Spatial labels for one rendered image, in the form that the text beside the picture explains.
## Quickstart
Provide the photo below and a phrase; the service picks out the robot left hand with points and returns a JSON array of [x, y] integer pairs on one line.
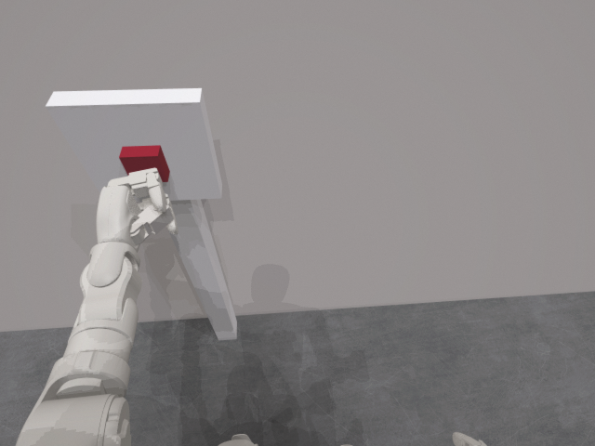
[[118, 210]]

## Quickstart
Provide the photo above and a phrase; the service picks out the left robot upper arm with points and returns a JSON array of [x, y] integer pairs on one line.
[[101, 420]]

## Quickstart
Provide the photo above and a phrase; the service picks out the panel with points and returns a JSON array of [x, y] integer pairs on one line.
[[97, 124]]

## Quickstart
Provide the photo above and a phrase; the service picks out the button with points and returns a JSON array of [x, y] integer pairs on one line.
[[136, 158]]

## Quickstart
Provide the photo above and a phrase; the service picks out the left robot forearm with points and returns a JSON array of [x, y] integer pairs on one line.
[[95, 361]]

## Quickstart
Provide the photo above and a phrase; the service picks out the robot left shin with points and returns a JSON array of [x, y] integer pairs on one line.
[[240, 436]]

